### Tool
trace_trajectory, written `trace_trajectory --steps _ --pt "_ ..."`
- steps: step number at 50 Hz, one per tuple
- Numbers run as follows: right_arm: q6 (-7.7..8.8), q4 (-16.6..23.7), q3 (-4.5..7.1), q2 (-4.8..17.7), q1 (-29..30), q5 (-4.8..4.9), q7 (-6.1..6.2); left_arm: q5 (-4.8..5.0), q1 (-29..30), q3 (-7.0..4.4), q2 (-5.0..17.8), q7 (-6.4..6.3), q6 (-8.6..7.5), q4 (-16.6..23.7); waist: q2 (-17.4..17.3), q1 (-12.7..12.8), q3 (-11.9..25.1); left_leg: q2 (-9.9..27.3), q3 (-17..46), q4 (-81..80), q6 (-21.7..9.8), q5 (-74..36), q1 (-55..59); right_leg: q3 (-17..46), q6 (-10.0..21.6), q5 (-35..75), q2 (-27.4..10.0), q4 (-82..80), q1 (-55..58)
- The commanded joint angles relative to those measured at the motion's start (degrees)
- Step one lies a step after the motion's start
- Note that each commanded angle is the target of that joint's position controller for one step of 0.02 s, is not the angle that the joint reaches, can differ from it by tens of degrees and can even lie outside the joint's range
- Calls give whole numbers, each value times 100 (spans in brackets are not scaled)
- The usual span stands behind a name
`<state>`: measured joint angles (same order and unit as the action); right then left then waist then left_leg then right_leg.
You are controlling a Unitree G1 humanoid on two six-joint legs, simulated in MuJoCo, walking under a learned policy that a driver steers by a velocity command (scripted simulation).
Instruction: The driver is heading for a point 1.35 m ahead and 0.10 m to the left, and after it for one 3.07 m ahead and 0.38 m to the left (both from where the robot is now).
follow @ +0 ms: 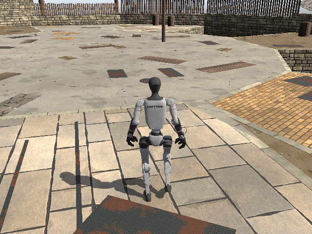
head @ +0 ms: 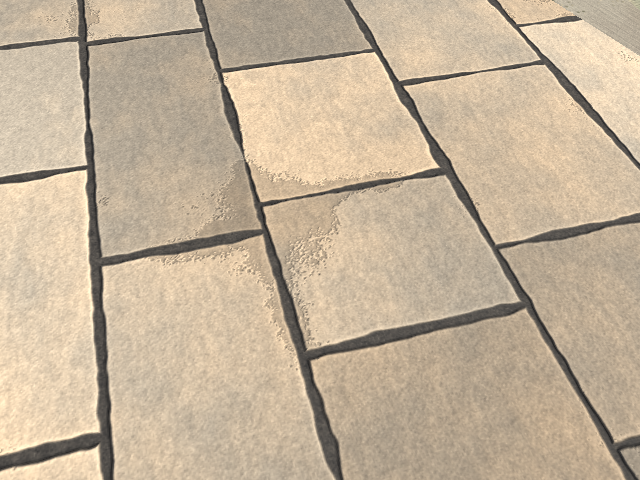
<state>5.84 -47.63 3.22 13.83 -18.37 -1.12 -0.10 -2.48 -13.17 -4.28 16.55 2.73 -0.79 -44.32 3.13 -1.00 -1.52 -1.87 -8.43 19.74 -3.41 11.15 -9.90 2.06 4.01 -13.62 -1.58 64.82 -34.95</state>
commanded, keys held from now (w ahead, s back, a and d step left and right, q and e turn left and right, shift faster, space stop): w+e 0.16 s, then w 0.32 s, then w+q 0.26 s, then q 0.26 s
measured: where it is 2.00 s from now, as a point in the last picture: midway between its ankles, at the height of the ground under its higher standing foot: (368, 426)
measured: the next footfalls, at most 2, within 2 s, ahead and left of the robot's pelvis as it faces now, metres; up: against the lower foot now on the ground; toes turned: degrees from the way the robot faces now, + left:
right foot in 0.30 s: +0.30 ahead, -0.13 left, +0.00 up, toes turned -13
left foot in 0.84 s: +0.64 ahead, -0.01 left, +0.00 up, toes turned +1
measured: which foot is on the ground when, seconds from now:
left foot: down 0.00-0.30, up 0.32-0.82, down 0.84-1.00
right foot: up 0.00-0.28, down 0.30-0.86, up 0.88-1.00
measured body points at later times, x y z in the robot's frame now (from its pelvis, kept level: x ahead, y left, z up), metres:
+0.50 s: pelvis +0.27 -0.07 +0.00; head +0.30 -0.08 +0.45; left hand +0.38 +0.17 -0.13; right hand +0.29 -0.34 -0.14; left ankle +0.29 +0.08 -0.66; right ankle +0.27 -0.12 -0.74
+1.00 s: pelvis +0.52 -0.05 -0.01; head +0.57 -0.04 +0.43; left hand +0.60 +0.20 -0.15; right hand +0.63 -0.32 -0.14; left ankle +0.59 -0.01 -0.74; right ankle +0.46 -0.19 -0.64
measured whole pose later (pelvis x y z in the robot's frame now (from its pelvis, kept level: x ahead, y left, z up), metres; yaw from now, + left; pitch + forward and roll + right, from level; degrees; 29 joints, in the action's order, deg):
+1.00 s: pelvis +0.52 -0.05 -0.01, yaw +3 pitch +1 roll +0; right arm 1.5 -47.3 3.5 15.0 -11.7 0.1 -0.5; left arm -1.7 -11.9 -1.5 13.4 -1.1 -2.9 -48.8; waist 0.6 0.3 -5.9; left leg -6.4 -2.2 27.2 -7.5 7.4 -20.3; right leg 0.7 -0.7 -22.8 -1.5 71.9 -27.3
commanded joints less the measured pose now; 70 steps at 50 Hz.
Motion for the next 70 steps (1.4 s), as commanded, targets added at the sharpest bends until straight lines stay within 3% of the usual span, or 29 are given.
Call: trace_trajectory --steps 1,6,10,12,14,15,16,17,18,20,21,23,26,31,37,40,41,42,43,44,45,47,48,49,51,58,62,66,70 --pt "135 201 62 433 -100 8 -24 -1 113 51 0 91 8 416 -674 131 -84 1669 975 -1186 -665 -1188 239 154 -66 602 -272 -215 -682" --pt "91 30 66 570 -417 13 5 44 1183 179 -146 202 -51 753 -705 -100 -267 1487 94 -1099 -454 -1769 369 -432 -19 1491 -207 -1896 -299" --pt "-33 -225 80 723 -894 -1 81 -1 1679 208 -131 209 -60 945 -700 -260 -410 1703 -83 -834 -425 -2416 1073 -758 193 802 -27 -2746 -33" --pt "-120 -362 83 856 -1004 -7 107 -43 1457 179 -77 135 -78 872 -817 -116 -233 1768 -232 -167 -398 -4121 1363 -941 399 170 327 -3024 559" --pt "-214 -434 65 956 -1005 17 118 -96 147 67 110 39 -178 417 -746 481 513 1671 -498 1558 -293 -4879 1152 -968 672 217 741 -3663 2254" --pt "-207 -308 9 835 -939 41 113 -185 -818 -56 435 -48 -223 113 -497 882 1147 1541 -509 2928 -188 -3438 33 -161 895 44 132 -3682 3868" --pt "-166 81 -169 132 -1224 162 -27 -171 -1170 -196 1086 -141 -231 81 949 699 1979 672 -515 5137 138 1216 -2442 2809 1663 -40 -1898 -3877 5941" --pt "-165 114 20 754 -726 130 -1 46 -1481 -230 1099 -219 -152 87 392 944 2257 267 486 6038 165 1914 -2966 3884 1832 616 -2210 -4533 5793" --pt "-130 290 30 745 -148 158 -11 100 -1053 -196 961 -270 -147 -15 101 769 1363 601 809 5951 91 1254 -3356 2666 1616 1331 -1875 -4548 5201" --pt "-108 185 -30 538 -114 88 -35 141 -472 -53 431 -254 -241 -81 -270 279 470 892 872 5013 80 767 -2778 1560 1156 2121 -1341 -4863 3682" --pt "-212 94 -38 478 -336 -23 -55 169 -291 11 250 -247 -281 -111 -201 41 340 934 887 4746 130 728 -2376 1209 1020 2183 -1121 -5049 3182" --pt "-371 -24 -34 360 -518 -107 -121 183 -335 53 161 -221 -388 -198 -148 -93 298 877 810 4510 191 644 -2063 938 1014 2298 -964 -5314 2826" --pt "-437 78 -26 290 -49 -93 -194 193 -564 15 318 -212 -469 -401 -85 -73 -39 932 771 4062 258 13 -2509 548 986 2046 -894 -5719 2716" --pt "-409 310 -49 258 898 -3 -217 146 -930 71 253 -222 -532 -643 -30 185 -355 731 912 2903 177 -1058 -2884 -143 713 2151 -836 -5890 3029" --pt "-358 636 -104 231 1709 -68 -281 107 -1276 121 323 -372 -529 -948 -49 386 -560 470 412 1735 -165 -986 -2791 -683 509 3091 -1099 -5608 3972" --pt "-292 462 -49 311 964 -127 -227 89 -1096 93 534 -472 -461 -999 138 38 -84 -140 -49 1443 -440 -312 -1753 -1016 278 6122 -1023 -3971 4235" --pt "-232 230 17 433 199 -153 -198 101 -1027 70 621 -495 -417 -985 150 -249 328 -331 -18 1143 -555 -466 -954 -1077 187 6136 -944 -2893 4071" --pt "-165 15 123 682 -559 -242 -164 174 -921 72 659 -503 -411 -906 -6 -625 783 -121 371 726 -767 -1299 264 -1197 27 4822 -712 -1498 3290" --pt "-160 7 326 1442 -957 -253 -101 215 -1176 157 264 -476 -459 -619 -1151 -510 1579 1575 2217 1376 -1377 -4171 2015 -1308 -208 682 -21 732 1606" --pt "-211 75 386 1647 -927 8 -100 332 -1370 145 240 -439 -446 -481 -1623 -346 2529 2564 4392 860 -2351 -6031 3117 -390 -348 -2172 812 2206 196" --pt "-290 158 393 1477 -575 182 -69 196 -1009 130 387 -424 -412 -478 -611 -319 2147 2272 3571 722 -2162 -5605 2533 147 -337 -1471 259 2154 -16" --pt "-392 246 216 823 142 161 -21 142 -449 154 284 -397 -400 -324 -159 -23 667 1690 2687 192 -1649 -4667 865 47 -418 -925 -78 1330 -53" --pt "-422 269 172 679 267 192 5 52 -440 145 276 -392 -286 -279 -168 130 443 1444 2426 9 -1473 -4411 323 60 -492 -870 -167 941 180" --pt "-432 274 147 641 317 163 6 10 -570 151 214 -386 -144 -291 -259 242 430 1284 2240 -85 -1359 -4337 -60 28 -552 -830 -175 676 498" --pt "-385 286 199 852 300 82 -21 27 -666 175 89 -395 20 -247 -355 342 572 1092 2036 -68 -1298 -4628 -352 -61 -642 -678 -75 335 711" --pt "-560 420 285 1040 68 63 35 67 226 120 272 -444 199 133 -753 33 575 876 2606 -186 -943 -2208 -216 85 -765 -78 -76 -735 197" --pt "-653 474 329 1077 -90 13 71 114 638 130 309 -475 205 305 -875 -144 395 922 3164 -123 -954 -1333 84 238 -732 -288 35 -1342 61" --pt "-716 552 362 1137 -65 -41 67 212 719 165 336 -512 124 421 -959 -176 392 931 3562 204 -1005 -2027 217 278 -596 -764 295 -1961 492" --pt "-771 661 370 1160 321 21 39 300 178 188 373 -556 15 392 -1006 146 439 697 3873 538 -688 -2457 40 263 -412 -593 479 -3555 1704"
Keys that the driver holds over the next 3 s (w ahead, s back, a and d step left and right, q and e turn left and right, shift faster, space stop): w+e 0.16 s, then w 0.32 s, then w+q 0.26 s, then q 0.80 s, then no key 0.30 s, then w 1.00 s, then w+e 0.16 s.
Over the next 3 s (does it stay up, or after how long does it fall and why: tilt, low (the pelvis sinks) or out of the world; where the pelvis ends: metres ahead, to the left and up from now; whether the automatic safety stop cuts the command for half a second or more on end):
stays up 1.00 0.10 0.00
